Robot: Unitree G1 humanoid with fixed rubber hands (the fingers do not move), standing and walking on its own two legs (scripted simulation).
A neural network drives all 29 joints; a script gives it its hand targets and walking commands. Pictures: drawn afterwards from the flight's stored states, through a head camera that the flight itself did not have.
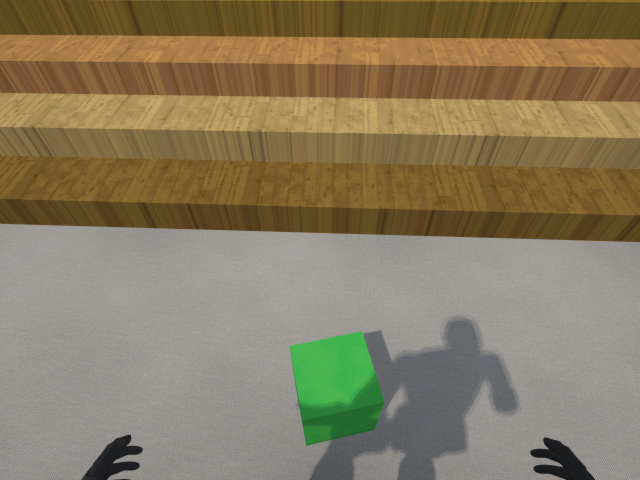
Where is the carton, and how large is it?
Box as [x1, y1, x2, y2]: [290, 331, 383, 445]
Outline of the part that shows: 361,331 290,346 293,371 306,445 374,429 383,404 383,399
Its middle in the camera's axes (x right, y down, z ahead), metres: +0.05 +0.43 +1.11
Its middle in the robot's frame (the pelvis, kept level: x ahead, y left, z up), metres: +0.45 -0.01 -0.65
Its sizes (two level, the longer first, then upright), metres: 0.210 0.200 0.250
